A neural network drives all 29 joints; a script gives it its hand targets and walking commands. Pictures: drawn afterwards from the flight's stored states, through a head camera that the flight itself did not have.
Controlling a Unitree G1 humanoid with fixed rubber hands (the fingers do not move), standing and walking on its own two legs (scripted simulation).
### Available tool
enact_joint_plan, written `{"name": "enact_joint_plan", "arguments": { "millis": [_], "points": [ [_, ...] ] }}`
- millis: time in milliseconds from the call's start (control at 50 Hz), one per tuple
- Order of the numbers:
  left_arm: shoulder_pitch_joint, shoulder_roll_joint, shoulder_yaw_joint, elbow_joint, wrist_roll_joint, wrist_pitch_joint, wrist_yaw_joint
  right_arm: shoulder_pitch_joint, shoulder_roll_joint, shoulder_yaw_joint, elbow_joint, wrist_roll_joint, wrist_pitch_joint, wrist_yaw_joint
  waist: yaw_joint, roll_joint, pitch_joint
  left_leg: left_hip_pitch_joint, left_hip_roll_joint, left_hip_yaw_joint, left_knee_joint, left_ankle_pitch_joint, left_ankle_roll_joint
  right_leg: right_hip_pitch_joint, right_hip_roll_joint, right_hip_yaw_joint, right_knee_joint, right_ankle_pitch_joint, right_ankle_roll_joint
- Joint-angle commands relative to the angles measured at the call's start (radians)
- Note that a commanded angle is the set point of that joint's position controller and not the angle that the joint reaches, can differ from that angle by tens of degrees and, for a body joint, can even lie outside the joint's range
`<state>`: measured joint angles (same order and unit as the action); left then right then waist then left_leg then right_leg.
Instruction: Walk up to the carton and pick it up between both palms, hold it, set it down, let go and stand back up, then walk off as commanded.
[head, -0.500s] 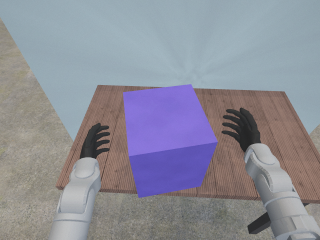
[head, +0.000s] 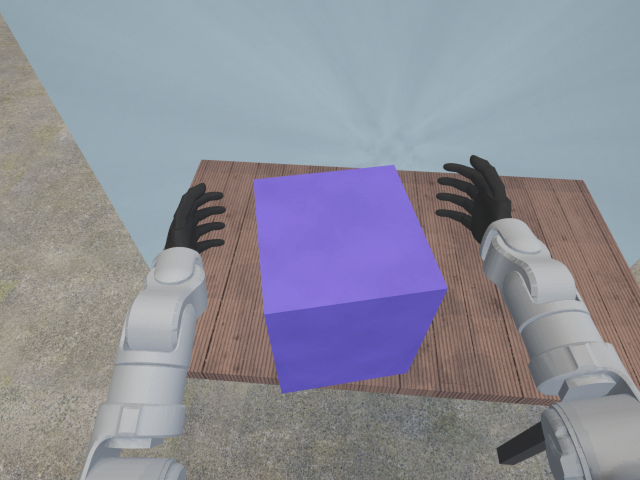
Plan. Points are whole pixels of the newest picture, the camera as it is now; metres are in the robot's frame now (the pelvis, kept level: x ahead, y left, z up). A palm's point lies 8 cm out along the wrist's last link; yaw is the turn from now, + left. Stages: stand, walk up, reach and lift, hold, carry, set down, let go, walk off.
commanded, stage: reach and lift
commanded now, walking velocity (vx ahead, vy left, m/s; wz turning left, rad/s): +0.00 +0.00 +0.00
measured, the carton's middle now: (335, 283) +0.38 +0.02 -0.01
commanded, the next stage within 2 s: none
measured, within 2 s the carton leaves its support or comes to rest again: neither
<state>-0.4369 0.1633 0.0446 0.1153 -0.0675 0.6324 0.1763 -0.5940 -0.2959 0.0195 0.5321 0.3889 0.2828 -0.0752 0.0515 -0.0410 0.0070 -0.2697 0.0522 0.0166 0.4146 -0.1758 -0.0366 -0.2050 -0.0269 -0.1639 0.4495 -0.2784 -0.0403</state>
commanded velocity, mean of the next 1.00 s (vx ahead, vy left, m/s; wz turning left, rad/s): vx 0.00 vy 0.00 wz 0.00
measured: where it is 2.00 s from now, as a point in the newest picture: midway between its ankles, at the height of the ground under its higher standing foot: outside the picture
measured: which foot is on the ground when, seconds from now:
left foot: down 0.00-1.00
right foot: down 0.00-1.00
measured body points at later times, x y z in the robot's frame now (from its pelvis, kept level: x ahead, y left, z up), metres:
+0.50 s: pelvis +0.01 +0.00 +0.00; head +0.07 +0.02 +0.45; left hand +0.39 +0.22 +0.06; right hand +0.45 -0.17 +0.06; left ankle +0.02 +0.15 -0.74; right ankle -0.02 -0.08 -0.74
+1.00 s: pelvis +0.01 +0.01 -0.01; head +0.14 +0.01 +0.43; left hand +0.38 +0.20 -0.01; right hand +0.44 -0.15 -0.01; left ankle +0.02 +0.15 -0.74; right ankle -0.02 -0.08 -0.74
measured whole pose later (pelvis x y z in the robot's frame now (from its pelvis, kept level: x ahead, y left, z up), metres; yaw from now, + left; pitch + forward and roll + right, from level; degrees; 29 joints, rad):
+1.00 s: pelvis +0.01 +0.01 -0.01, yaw +0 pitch +21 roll +0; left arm -0.44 0.05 0.09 0.67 -0.07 -0.20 0.12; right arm -0.64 -0.24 0.02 1.02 0.22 -0.36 -0.02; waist 0.09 0.00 -0.11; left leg -0.64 0.06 0.01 0.41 -0.14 -0.04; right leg -0.56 -0.02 -0.16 0.43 -0.23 -0.04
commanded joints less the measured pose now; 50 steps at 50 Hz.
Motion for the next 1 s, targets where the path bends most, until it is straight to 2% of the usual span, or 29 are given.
{"name": "enact_joint_plan", "arguments": {
  "millis": [0, 80, 120, 140, 160, 180, 200, 220, 260, 300, 340, 380, 460, 480, 560, 580, 600, 680, 700, 720, 760, 780, 800, 820, 840, 880, 900, 960, 980],
  "points": [
    [-0.650, 0.165, 0.138, -0.165, -0.081, -0.063, 0.007, -0.697, -0.295, -0.067, -0.099, 0.001, -0.066, -0.007, 0.025, 0.050, -0.502, 0.118, -0.036, 0.031, -0.026, 0.299, -0.005, 0.157, 0.063, 0.169, -0.051, 0.544, 0.081],
    [-0.640, 0.128, 0.125, -0.110, -0.058, -0.077, 0.013, -0.709, -0.290, -0.045, -0.047, 0.015, -0.086, 0.004, 0.048, 0.090, -0.545, 0.195, -0.029, 0.017, 0.010, 0.413, -0.027, 0.099, 0.086, 0.156, -0.068, 0.534, 0.063],
    [-0.643, 0.141, 0.136, -0.117, -0.063, -0.084, 0.008, -0.707, -0.306, -0.069, -0.036, 0.004, -0.093, -0.002, 0.025, 0.070, -0.552, 0.193, -0.037, 0.015, 0.023, 0.465, -0.032, 0.108, 0.084, 0.154, -0.058, 0.632, 0.076],
    [-0.654, 0.130, 0.140, -0.033, -0.044, -0.082, 0.000, -0.707, -0.290, -0.048, 0.037, -0.003, -0.090, -0.005, 0.029, 0.075, -0.508, 0.188, -0.040, 0.010, 0.029, 0.471, -0.032, 0.088, 0.085, 0.160, -0.068, 0.586, 0.072],
    [-0.629, 0.108, 0.132, -0.036, -0.036, -0.096, 0.001, -0.689, -0.289, -0.062, 0.065, -0.008, -0.106, -0.001, 0.008, 0.091, -0.523, 0.214, -0.034, 0.003, 0.029, 0.467, -0.037, 0.066, 0.090, 0.143, -0.072, 0.556, 0.063],
    [-0.599, 0.089, 0.117, -0.068, -0.038, -0.113, 0.004, -0.680, -0.278, -0.072, 0.030, -0.007, -0.123, 0.002, 0.021, 0.111, -0.541, 0.245, -0.030, -0.004, 0.039, 0.519, -0.046, 0.044, 0.093, 0.141, -0.077, 0.558, 0.064],
    [-0.565, 0.077, 0.133, -0.012, -0.025, -0.126, -0.002, -0.660, -0.278, -0.071, 0.063, -0.017, -0.134, 0.003, 0.031, 0.088, -0.511, 0.245, -0.030, -0.005, 0.049, 0.504, -0.039, 0.015, 0.095, 0.140, -0.085, 0.489, 0.065],
    [-0.553, 0.069, 0.124, -0.049, -0.027, -0.156, -0.007, -0.635, -0.259, -0.060, 0.061, -0.009, -0.163, 0.003, 0.026, 0.117, -0.547, 0.257, -0.033, -0.001, 0.058, 0.551, -0.047, 0.045, 0.091, 0.137, -0.078, 0.556, 0.061],
    [-0.529, 0.071, 0.146, -0.092, -0.003, -0.197, -0.020, -0.623, -0.258, -0.064, 0.044, -0.031, -0.201, -0.001, 0.029, 0.112, -0.564, 0.247, -0.042, 0.005, 0.059, 0.594, -0.047, 0.077, 0.085, 0.147, -0.064, 0.644, 0.075],
    [-0.436, 0.042, 0.162, 0.049, 0.013, -0.232, -0.033, -0.587, -0.239, -0.021, 0.127, -0.014, -0.238, 0.007, 0.047, 0.084, -0.505, 0.233, -0.045, -0.007, 0.061, 0.603, -0.041, 0.062, 0.081, 0.150, -0.076, 0.620, 0.072],
    [-0.437, 0.017, 0.166, 0.102, 0.046, -0.303, -0.045, -0.585, -0.191, 0.004, 0.188, -0.024, -0.290, 0.015, 0.070, 0.087, -0.506, 0.185, -0.045, 0.005, 0.049, 0.570, -0.034, 0.066, 0.075, 0.157, -0.071, 0.614, 0.073],
    [-0.412, 0.022, 0.173, 0.087, 0.050, -0.362, -0.050, -0.596, -0.192, 0.009, 0.154, -0.027, -0.342, 0.022, 0.084, 0.095, -0.578, 0.217, -0.043, 0.007, 0.067, 0.626, -0.034, 0.049, 0.079, 0.154, -0.068, 0.621, 0.070],
    [-0.374, -0.020, 0.129, 0.158, 0.054, -0.494, -0.061, -0.550, -0.160, 0.004, 0.287, -0.063, -0.430, 0.049, 0.052, 0.120, -0.621, 0.225, -0.040, -0.001, 0.086, 0.677, -0.043, -0.014, 0.081, 0.146, -0.071, 0.617, 0.055],
    [-0.394, -0.026, 0.126, 0.178, 0.046, -0.538, -0.062, -0.559, -0.147, 0.024, 0.267, -0.049, -0.460, 0.055, 0.072, 0.115, -0.704, 0.212, -0.045, 0.005, 0.100, 0.699, -0.045, -0.020, 0.083, 0.142, -0.067, 0.601, 0.049],
    [-0.340, -0.019, 0.149, 0.294, 0.083, -0.660, -0.074, -0.505, -0.139, 0.015, 0.336, -0.103, -0.551, 0.070, 0.059, 0.102, -0.734, 0.132, -0.051, 0.013, 0.105, 0.660, -0.033, -0.014, 0.073, 0.157, -0.046, 0.664, 0.053],
    [-0.328, -0.027, 0.148, 0.349, 0.074, -0.697, -0.077, -0.516, -0.120, 0.038, 0.350, -0.103, -0.573, 0.074, 0.081, 0.069, -0.750, 0.079, -0.049, 0.019, 0.107, 0.631, -0.028, -0.010, 0.075, 0.154, -0.028, 0.678, 0.059],
    [-0.345, -0.045, 0.124, 0.343, 0.063, -0.742, -0.075, -0.508, -0.105, 0.040, 0.361, -0.106, -0.596, 0.077, 0.063, 0.080, -0.793, 0.080, -0.049, 0.014, 0.112, 0.643, -0.037, 0.006, 0.073, 0.151, -0.021, 0.690, 0.056],
    [-0.332, -0.047, 0.123, 0.381, 0.065, -0.860, -0.073, -0.515, -0.085, 0.026, 0.346, -0.144, -0.682, 0.075, 0.058, 0.057, -0.947, 0.020, -0.049, 0.015, 0.123, 0.645, -0.036, 0.022, 0.071, 0.156, 0.015, 0.743, 0.058],
    [-0.345, -0.043, 0.120, 0.329, 0.065, -0.884, -0.060, -0.522, -0.097, 0.012, 0.339, -0.153, -0.706, 0.070, 0.057, 0.085, -0.996, 0.037, -0.049, 0.016, 0.134, 0.693, -0.045, 0.020, 0.073, 0.157, 0.021, 0.777, 0.059],
    [-0.381, -0.056, 0.099, 0.328, 0.067, -0.901, -0.052, -0.531, -0.102, 0.001, 0.356, -0.157, -0.721, 0.070, 0.037, 0.119, -1.022, 0.059, -0.045, 0.012, 0.142, 0.716, -0.057, -0.001, 0.071, 0.151, 0.025, 0.798, 0.057],
    [-0.331, -0.086, 0.101, 0.331, 0.062, -0.908, -0.053, -0.516, -0.074, 0.028, 0.360, -0.149, -0.734, 0.069, 0.058, 0.078, -1.020, 0.040, -0.046, 0.015, 0.151, 0.753, -0.050, -0.020, 0.080, 0.158, 0.023, 0.819, 0.061],
    [-0.334, -0.077, 0.095, 0.326, 0.070, -0.920, -0.048, -0.514, -0.103, -0.005, 0.376, -0.164, -0.746, 0.061, 0.037, 0.109, -1.040, 0.051, -0.046, 0.009, 0.144, 0.737, -0.060, -0.024, 0.081, 0.154, 0.020, 0.814, 0.058],
    [-0.345, -0.079, 0.093, 0.364, 0.064, -0.922, -0.048, -0.526, -0.092, -0.008, 0.364, -0.167, -0.744, 0.061, 0.046, 0.092, -1.058, 0.024, -0.044, 0.007, 0.144, 0.711, -0.053, -0.023, 0.081, 0.158, 0.023, 0.775, 0.053],
    [-0.311, -0.072, 0.104, 0.340, 0.061, -0.927, -0.045, -0.510, -0.083, 0.020, 0.330, -0.162, -0.752, 0.057, 0.057, 0.059, -1.062, 0.020, -0.049, 0.015, 0.146, 0.733, -0.046, 0.016, 0.083, 0.164, 0.027, 0.850, 0.062],
    [-0.353, -0.078, 0.100, 0.382, 0.074, -0.931, -0.045, -0.533, -0.088, -0.005, 0.348, -0.181, -0.748, 0.059, 0.037, 0.064, -1.051, -0.008, -0.045, 0.008, 0.140, 0.686, -0.046, -0.005, 0.077, 0.158, 0.032, 0.815, 0.063],
    [-0.339, -0.083, 0.108, 0.359, 0.083, -0.929, -0.040, -0.536, -0.085, -0.004, 0.343, -0.172, -0.753, 0.053, 0.059, 0.073, -1.064, -0.015, -0.051, 0.016, 0.141, 0.724, -0.048, 0.010, 0.082, 0.159, 0.035, 0.833, 0.062],
    [-0.333, -0.103, 0.110, 0.416, 0.089, -0.925, -0.041, -0.522, -0.071, 0.011, 0.384, -0.168, -0.750, 0.052, 0.061, 0.069, -1.020, -0.028, -0.053, 0.019, 0.132, 0.677, -0.043, 0.022, 0.074, 0.168, 0.031, 0.828, 0.065],
    [-0.320, -0.111, 0.102, 0.421, 0.087, -0.926, -0.045, -0.510, -0.051, 0.002, 0.383, -0.188, -0.743, 0.043, 0.040, 0.051, -0.989, -0.065, -0.055, 0.013, 0.121, 0.663, -0.040, 0.026, 0.079, 0.170, 0.035, 0.840, 0.061],
    [-0.324, -0.107, 0.125, 0.411, 0.099, -0.932, -0.047, -0.523, -0.036, 0.024, 0.367, -0.186, -0.743, 0.046, 0.062, 0.044, -1.013, -0.068, -0.054, 0.016, 0.123, 0.665, -0.027, 0.047, 0.071, 0.182, 0.046, 0.855, 0.068]
  ]
}}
